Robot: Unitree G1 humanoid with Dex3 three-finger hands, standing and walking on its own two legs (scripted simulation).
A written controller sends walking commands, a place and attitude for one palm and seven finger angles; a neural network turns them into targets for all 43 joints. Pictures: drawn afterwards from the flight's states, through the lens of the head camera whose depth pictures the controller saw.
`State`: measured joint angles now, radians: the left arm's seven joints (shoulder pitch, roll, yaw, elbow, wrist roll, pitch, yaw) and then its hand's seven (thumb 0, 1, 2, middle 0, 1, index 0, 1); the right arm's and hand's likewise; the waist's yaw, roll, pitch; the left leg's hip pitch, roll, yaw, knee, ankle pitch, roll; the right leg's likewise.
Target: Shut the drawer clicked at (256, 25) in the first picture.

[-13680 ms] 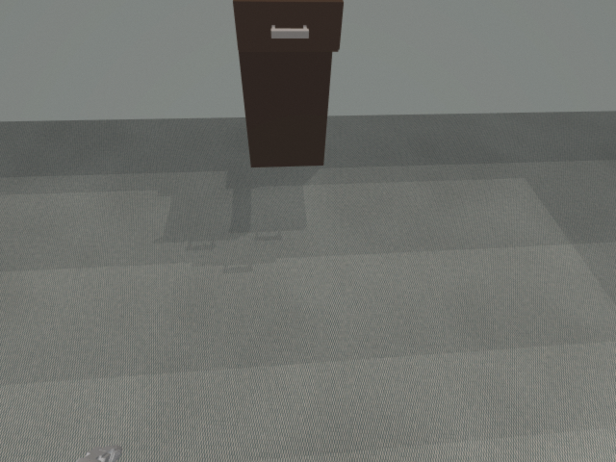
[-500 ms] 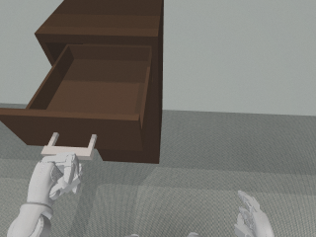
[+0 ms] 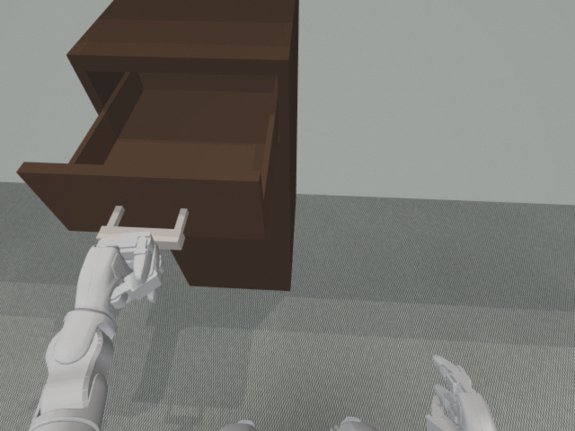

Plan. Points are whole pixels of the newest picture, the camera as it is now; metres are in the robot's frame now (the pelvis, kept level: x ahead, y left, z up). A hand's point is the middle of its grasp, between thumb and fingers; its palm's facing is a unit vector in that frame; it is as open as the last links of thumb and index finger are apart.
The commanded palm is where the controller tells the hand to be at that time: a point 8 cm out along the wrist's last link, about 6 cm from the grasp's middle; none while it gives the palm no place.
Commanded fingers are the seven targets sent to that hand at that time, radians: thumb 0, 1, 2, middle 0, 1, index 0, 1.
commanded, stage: push the drawer shut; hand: left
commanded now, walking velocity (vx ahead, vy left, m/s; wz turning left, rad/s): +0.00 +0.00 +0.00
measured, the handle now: (146, 226) +0.38 +0.23 +0.06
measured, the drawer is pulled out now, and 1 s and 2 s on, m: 0.24 0.12 0.00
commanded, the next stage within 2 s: none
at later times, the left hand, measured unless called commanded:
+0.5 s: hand (168, 233) +0.37 +0.19 +0.06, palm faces -0.02 -1.00 -0.05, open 3.0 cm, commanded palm +0.35 +0.25 +0.07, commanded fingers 0.00 0.90 0.90 -1.40 -1.60 -1.40 -1.60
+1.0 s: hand (174, 200) +0.43 +0.20 +0.06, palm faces -0.03 -1.00 -0.03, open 3.0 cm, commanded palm +0.42 +0.25 +0.07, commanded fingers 0.00 0.90 0.90 -1.40 -1.60 -1.40 -1.60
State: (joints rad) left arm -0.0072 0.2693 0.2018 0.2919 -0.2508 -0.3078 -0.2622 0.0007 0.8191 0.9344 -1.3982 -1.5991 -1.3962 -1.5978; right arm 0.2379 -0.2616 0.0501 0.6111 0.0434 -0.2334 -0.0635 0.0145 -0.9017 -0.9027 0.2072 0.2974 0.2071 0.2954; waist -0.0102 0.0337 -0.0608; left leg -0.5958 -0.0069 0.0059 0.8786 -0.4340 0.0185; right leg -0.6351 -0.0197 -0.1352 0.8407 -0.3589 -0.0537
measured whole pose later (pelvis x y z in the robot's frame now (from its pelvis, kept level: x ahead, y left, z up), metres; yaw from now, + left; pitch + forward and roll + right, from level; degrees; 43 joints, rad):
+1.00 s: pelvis +0.00 +0.01 +0.00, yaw -2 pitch +13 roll -1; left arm -0.57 0.38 0.32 0.90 -0.18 -0.39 -0.30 -0.02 0.76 0.90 -1.40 -1.60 -1.40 -1.60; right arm 0.31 -0.27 0.04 0.64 0.03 -0.07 -0.04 0.01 -0.90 -0.90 0.21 0.30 0.21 0.30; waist -0.07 0.01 -0.06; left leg -0.69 0.01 0.03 0.89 -0.43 0.03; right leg -0.74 0.00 -0.11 0.84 -0.33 -0.05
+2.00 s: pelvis +0.01 +0.02 -0.02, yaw -4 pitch +21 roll -3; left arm -0.96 0.58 0.44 1.24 -0.05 -0.39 -0.24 0.02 0.76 0.89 -1.40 -1.60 -1.40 -1.60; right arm 0.41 -0.28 0.06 0.63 -0.03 0.05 0.00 0.01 -0.90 -0.90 0.21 0.30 0.21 0.30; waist -0.20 0.02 -0.08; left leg -0.87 0.03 0.04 0.97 -0.47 0.05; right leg -0.90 0.02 -0.10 0.86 -0.34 -0.03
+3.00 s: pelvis +0.02 +0.03 -0.01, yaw -5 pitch +21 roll -3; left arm -0.79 0.50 0.43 1.06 -0.10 -0.37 -0.22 0.00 0.85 0.89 -1.40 -1.60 -1.40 -1.60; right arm 0.42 -0.27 0.05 0.59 -0.01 0.08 0.02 0.01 -0.90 -0.90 0.21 0.30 0.21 0.30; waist -0.17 0.02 -0.10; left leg -0.82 0.03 0.06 0.94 -0.48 0.06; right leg -0.85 0.02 -0.08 0.83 -0.34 -0.01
